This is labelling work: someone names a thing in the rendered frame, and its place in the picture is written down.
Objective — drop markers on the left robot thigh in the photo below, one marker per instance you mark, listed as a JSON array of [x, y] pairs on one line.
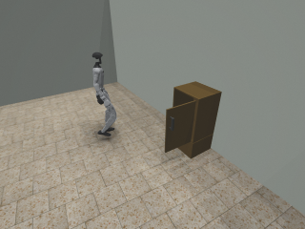
[[107, 112]]

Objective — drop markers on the right robot upper arm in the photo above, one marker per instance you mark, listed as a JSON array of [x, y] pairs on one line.
[[96, 73]]

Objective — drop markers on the robot thigh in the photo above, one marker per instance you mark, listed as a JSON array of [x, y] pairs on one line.
[[113, 111], [107, 112]]

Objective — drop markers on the right robot hand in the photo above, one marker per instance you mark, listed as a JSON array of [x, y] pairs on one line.
[[108, 103]]

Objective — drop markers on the handle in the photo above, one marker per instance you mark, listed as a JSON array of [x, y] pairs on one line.
[[172, 124]]

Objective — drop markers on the right robot forearm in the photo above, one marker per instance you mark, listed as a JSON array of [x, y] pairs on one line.
[[96, 86]]

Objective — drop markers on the cupboard door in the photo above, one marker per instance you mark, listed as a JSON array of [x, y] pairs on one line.
[[183, 125]]

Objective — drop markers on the right robot thigh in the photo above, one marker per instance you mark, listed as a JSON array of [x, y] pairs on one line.
[[113, 111]]

